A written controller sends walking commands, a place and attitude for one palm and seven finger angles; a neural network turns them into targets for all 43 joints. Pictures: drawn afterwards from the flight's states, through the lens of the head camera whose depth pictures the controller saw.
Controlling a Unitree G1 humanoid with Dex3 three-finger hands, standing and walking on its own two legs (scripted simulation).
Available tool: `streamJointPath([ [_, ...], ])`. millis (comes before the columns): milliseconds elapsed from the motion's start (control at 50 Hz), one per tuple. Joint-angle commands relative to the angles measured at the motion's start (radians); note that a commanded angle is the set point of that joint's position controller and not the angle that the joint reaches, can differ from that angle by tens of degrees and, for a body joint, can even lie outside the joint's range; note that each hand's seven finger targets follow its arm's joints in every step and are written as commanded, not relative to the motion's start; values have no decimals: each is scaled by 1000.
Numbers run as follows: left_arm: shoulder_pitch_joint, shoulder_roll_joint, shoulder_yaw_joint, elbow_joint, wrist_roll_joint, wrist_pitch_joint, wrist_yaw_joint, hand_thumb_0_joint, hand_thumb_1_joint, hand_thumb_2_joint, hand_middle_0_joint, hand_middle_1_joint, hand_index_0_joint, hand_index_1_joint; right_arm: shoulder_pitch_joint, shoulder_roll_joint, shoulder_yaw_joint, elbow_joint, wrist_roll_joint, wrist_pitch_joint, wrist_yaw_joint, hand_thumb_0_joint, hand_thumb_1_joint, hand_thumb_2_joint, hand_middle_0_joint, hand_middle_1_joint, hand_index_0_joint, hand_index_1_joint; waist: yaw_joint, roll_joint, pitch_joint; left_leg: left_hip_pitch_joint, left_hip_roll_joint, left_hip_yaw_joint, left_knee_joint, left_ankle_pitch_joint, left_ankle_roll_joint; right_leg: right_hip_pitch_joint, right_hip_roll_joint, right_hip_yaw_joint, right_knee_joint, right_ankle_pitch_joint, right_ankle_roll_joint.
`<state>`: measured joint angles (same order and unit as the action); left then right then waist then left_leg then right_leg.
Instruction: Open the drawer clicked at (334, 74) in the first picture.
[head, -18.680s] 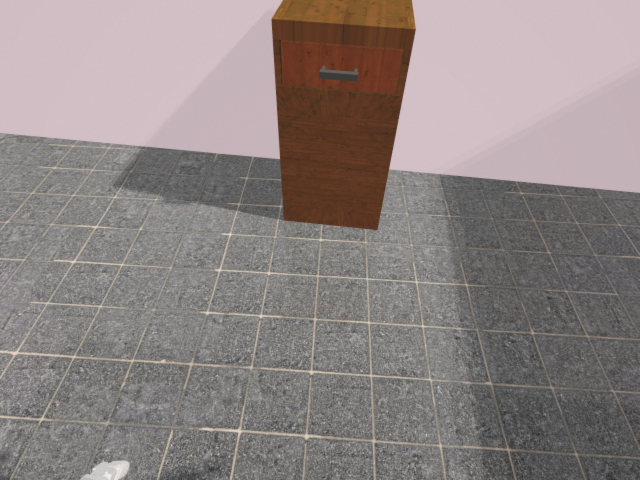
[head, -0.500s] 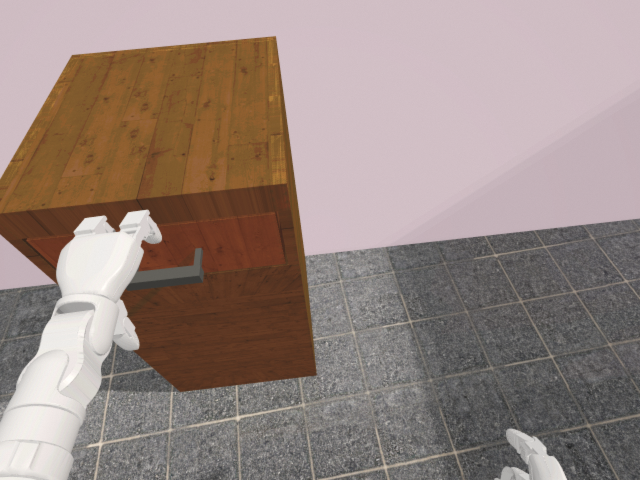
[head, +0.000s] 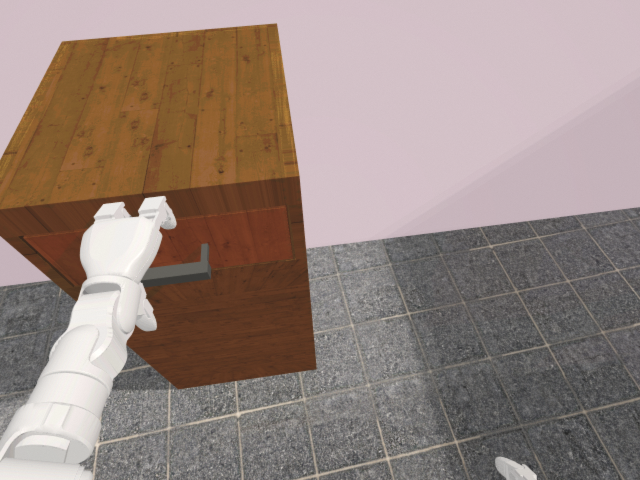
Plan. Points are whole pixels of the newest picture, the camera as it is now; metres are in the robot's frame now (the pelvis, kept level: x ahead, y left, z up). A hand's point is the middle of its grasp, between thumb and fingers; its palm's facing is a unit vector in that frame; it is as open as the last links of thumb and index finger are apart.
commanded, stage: move the hooked fingers above the handle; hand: left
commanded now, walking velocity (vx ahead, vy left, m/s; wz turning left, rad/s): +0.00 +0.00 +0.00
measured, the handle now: (171, 264) +0.42 +0.27 -0.04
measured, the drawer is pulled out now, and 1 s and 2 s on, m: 0.00 0.00 0.00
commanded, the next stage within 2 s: lower the fingers behind the handle in 1.06 s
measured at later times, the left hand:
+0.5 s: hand (150, 271) +0.38 +0.26 +0.01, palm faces -0.02 -0.03 -1.00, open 13.7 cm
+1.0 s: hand (148, 272) +0.37 +0.27 +0.01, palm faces -0.03 -0.05 -1.00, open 13.8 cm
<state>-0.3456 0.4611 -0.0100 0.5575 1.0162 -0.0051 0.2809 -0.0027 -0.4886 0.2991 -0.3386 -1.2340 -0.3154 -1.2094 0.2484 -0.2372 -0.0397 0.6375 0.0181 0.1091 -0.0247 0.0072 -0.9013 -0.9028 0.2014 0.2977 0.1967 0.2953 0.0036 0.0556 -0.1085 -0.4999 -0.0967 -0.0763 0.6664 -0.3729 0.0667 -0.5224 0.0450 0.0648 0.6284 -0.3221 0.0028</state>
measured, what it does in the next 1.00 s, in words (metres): stands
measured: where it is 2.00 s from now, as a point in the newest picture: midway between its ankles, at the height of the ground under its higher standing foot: outside the picture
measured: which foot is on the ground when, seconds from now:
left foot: down 0.00-1.00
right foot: down 0.00-1.00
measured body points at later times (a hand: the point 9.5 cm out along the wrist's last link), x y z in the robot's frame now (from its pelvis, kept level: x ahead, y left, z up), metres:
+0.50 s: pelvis -0.01 -0.01 -0.01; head +0.06 -0.02 +0.44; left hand +0.37 +0.26 +0.07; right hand +0.09 -0.28 -0.14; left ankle -0.04 +0.08 -0.72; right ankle -0.01 -0.13 -0.72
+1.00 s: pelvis -0.01 -0.02 -0.01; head +0.06 -0.03 +0.44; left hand +0.37 +0.27 +0.07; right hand +0.09 -0.29 -0.13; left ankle -0.04 +0.08 -0.72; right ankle -0.01 -0.13 -0.72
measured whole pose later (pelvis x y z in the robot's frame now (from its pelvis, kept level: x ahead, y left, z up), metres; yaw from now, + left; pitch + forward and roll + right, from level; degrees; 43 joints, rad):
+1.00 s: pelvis -0.01 -0.02 -0.01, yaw +0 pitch +15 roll -1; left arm -0.40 0.51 0.06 0.73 1.04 -0.12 0.31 0.00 -0.49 0.30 -0.34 -1.22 -0.32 -1.21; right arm 0.27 -0.27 -0.06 0.66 0.01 0.11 -0.05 0.01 -0.90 -0.90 0.20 0.30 0.20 0.30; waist -0.02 0.05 -0.13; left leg -0.58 -0.07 -0.08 0.72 -0.39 0.04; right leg -0.61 0.07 0.05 0.69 -0.33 -0.02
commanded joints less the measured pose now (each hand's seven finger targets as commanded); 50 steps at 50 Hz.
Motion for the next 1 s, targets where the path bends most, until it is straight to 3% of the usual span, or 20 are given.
streamJointPath([
  [0,-277,238,97,-80,-10,50,5,0,-500,300,-300,-1200,-300,-1200,10,-158,-46,-111,3,-16,-7,0,-900,-900,200,300,200,300,-8,-63,-275,142,75,5,-69,544,-61,162,7,-90,-29,297,-60],
  [40,-321,227,78,-87,0,33,0,0,-500,300,-300,-1200,-300,-1200,20,-159,-47,-113,1,-20,-10,0,-900,-900,200,300,200,300,-10,-51,-269,146,74,7,-75,490,-52,145,5,-89,-33,266,-61],
  [60,-325,258,105,-92,8,19,0,0,-500,300,-300,-1200,-300,-1200,23,-161,-49,-113,0,-21,-13,0,-900,-900,200,300,200,300,-3,-41,-286,156,75,3,-70,506,-51,146,5,-86,-30,269,-63],
  [120,-451,268,94,-141,24,-40,9,0,-500,300,-300,-1200,-300,-1200,40,-158,-53,-106,-8,-26,-21,0,-900,-900,200,300,200,300,-24,36,-322,203,79,-12,-51,509,-54,94,3,-85,-20,236,-66],
  [160,-461,230,69,-138,31,-73,25,0,-500,300,-300,-1200,-300,-1200,50,-152,-58,-97,-13,-32,-19,0,-900,-900,200,300,200,300,-31,84,-331,244,84,-18,-34,545,-64,39,6,-89,-12,217,-66],
  [200,-483,244,84,-128,34,-93,45,0,-500,300,-300,-1200,-300,-1200,61,-153,-62,-84,-21,-31,-17,0,-900,-900,200,300,200,300,-38,84,-342,241,85,-23,-16,572,-72,18,9,-92,0,218,-67],
  [260,-428,249,114,-69,23,-87,78,0,-500,300,-300,-1200,-300,-1200,72,-154,-64,-76,-23,-32,-7,0,-900,-900,200,300,200,300,-23,49,-353,195,80,-12,-5,566,-72,36,12,-92,15,245,-68],
  [300,-410,294,156,-54,21,-67,93,0,-500,300,-300,-1200,-300,-1200,62,-160,-61,-79,-24,-26,-4,0,-900,-900,200,300,200,300,-11,26,-369,148,73,-3,-7,549,-69,82,12,-87,25,272,-69],
  [340,-441,279,133,-47,24,-55,101,0,-500,300,-300,-1200,-300,-1200,59,-158,-62,-81,-18,-27,-3,0,-900,-900,200,300,200,300,-23,8,-357,127,69,11,-11,487,-54,95,9,-82,16,274,-65],
  [500,-424,372,189,-10,13,-32,79,0,-500,300,-300,-1200,-300,-1200,38,-161,-51,-88,-9,-16,-19,0,-900,-900,200,300,200,300,-11,-23,-364,43,51,43,-27,413,-21,209,0,-48,-2,335,-58],
  [520,-418,355,173,-17,15,-36,73,0,-500,300,-300,-1200,-300,-1200,39,-156,-50,-93,-8,-17,-21,0,-900,-900,200,300,200,300,-8,-2,-369,49,50,47,-29,413,-20,211,-2,-49,1,339,-57],
  [540,-398,331,158,-16,11,-39,67,0,-500,300,-300,-1200,-300,-1200,37,-153,-52,-95,-5,-19,-22,0,-900,-900,200,300,200,300,-10,1,-356,56,50,52,-31,407,-18,206,-1,-49,-6,338,-56],
  [600,-356,367,192,19,-3,-48,50,0,-500,300,-300,-1200,-300,-1200,28,-156,-47,-95,-3,-17,-28,0,-900,-900,200,300,200,300,-7,-47,-320,9,46,57,-39,358,-10,231,-2,-38,-21,324,-52],
  [640,-395,341,156,52,4,-56,40,0,-500,300,-300,-1200,-300,-1200,34,-156,-46,-94,2,-21,-35,0,-900,-900,200,300,200,300,-26,-59,-267,-17,45,65,-41,304,-6,198,-5,-39,-30,291,-47],
  [660,-380,369,180,67,9,-61,36,0,-500,300,-300,-1200,-300,-1200,35,-160,-47,-91,2,-21,-36,0,-900,-900,200,300,200,300,-14,-54,-278,-22,43,67,-42,295,-6,203,-6,-36,-30,280,-48],
  [720,-430,368,164,37,22,-90,28,0,-500,300,-300,-1200,-300,-1200,45,-159,-54,-95,1,-25,-39,0,-900,-900,200,300,200,300,-22,-12,-323,3,43,68,-29,318,-6,196,-7,-30,-22,300,-49],
  [800,-450,295,113,-34,13,-136,29,0,-500,300,-300,-1200,-300,-1200,64,-151,-66,-91,-5,-32,-36,0,-900,-900,200,300,200,300,-42,23,-384,81,50,55,-3,409,-11,158,-1,-42,-6,338,-53],
  [840,-424,309,135,-35,8,-144,42,0,-500,300,-300,-1200,-300,-1200,64,-154,-69,-86,-5,-31,-34,0,-900,-900,200,300,200,300,-37,23,-372,83,53,51,2,417,-14,141,1,-43,-2,333,-53],
  [960,-373,358,201,-19,18,-104,99,0,-500,300,-300,-1200,-300,-1200,44,-155,-62,-82,-12,-22,-21,0,-900,-900,200,300,200,300,-3,25,-360,47,51,51,-4,440,-23,157,2,-51,20,347,-59],
  [980,-387,350,190,-32,21,-95,103,0,-500,300,-300,-1200,-300,-1200,42,-156,-62,-84,-10,-21,-20,0,-900,-900,200,300,200,300,-11,12,-366,52,53,48,-4,450,-24,156,2,-54,20,352,-58],
])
